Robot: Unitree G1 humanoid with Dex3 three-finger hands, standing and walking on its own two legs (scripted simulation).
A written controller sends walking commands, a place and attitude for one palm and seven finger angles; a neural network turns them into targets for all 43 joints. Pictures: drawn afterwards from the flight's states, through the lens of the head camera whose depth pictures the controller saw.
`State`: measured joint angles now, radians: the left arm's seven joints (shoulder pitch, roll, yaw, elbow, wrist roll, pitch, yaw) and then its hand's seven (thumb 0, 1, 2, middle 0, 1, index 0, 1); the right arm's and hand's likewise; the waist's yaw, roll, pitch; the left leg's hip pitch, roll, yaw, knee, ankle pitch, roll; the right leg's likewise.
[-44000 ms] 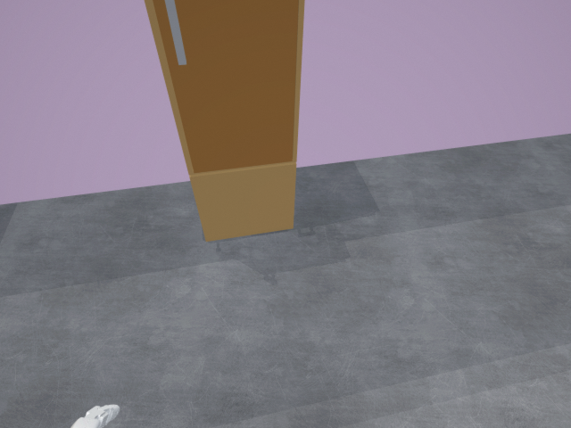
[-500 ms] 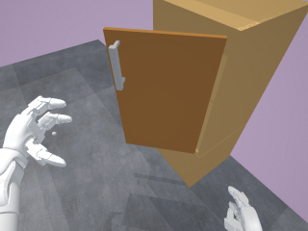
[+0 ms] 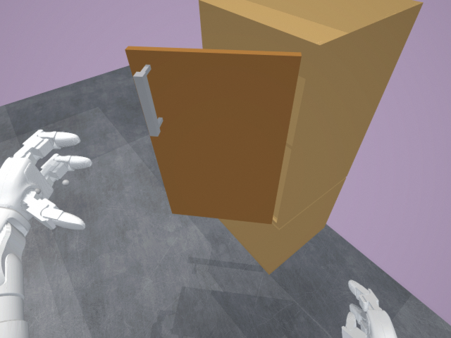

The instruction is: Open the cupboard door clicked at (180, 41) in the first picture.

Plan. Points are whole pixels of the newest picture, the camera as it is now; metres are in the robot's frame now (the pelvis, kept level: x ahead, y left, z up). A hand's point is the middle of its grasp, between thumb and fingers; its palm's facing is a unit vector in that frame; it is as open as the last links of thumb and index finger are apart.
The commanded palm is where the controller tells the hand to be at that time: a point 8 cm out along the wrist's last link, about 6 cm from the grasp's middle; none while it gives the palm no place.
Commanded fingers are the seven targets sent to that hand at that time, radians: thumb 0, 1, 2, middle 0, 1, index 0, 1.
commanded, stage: raise the hand with hooked fingers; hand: left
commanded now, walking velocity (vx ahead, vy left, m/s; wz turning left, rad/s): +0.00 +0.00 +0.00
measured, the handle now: (151, 101) +0.56 +0.22 +0.14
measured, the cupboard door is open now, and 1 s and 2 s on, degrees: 44 44 44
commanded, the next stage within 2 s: move the hooked fingers beside the handle in 0.14 s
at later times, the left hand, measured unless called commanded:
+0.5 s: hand (75, 173) +0.32 +0.28 +0.16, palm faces +0.02 -1.00 -0.07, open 14.0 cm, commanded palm +0.29 +0.32 +0.16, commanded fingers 0.00 -0.50 0.30 -0.30 -1.20 -0.30 -1.20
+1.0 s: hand (87, 147) +0.38 +0.28 +0.16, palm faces +0.01 -1.00 -0.04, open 14.0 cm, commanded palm +0.36 +0.33 +0.16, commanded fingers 0.00 -0.50 0.30 -0.30 -1.20 -0.30 -1.20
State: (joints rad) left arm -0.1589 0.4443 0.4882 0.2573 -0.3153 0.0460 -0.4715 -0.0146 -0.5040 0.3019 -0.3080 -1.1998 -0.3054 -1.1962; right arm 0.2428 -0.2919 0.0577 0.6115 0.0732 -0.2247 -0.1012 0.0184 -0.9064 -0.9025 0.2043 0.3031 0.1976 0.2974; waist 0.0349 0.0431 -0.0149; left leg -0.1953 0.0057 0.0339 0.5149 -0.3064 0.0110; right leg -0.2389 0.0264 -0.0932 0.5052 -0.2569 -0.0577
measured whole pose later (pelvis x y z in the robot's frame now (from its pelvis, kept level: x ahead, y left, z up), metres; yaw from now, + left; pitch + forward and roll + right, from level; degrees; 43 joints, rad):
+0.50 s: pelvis -0.01 +0.01 +0.00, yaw +1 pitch +0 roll +0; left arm -0.33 0.46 0.41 0.42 -0.27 0.04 -0.47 -0.01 -0.51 0.30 -0.31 -1.20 -0.30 -1.20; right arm 0.24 -0.29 0.08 0.64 0.08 -0.24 -0.13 0.02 -0.91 -0.90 0.21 0.30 0.20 0.30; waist 0.03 0.05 0.01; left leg -0.23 -0.01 0.02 0.53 -0.30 0.03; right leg -0.26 0.01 -0.10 0.51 -0.25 -0.04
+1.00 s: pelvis +0.01 +0.02 +0.00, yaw +0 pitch +3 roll +0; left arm -0.49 0.49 0.42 0.62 -0.24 0.00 -0.45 -0.01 -0.51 0.30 -0.31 -1.20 -0.30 -1.20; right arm 0.30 -0.30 0.06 0.65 0.07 -0.19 -0.10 0.02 -0.91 -0.90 0.21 0.30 0.20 0.30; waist -0.01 0.04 -0.03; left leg -0.25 -0.02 0.04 0.51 -0.30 0.04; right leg -0.29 0.00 -0.08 0.49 -0.25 -0.03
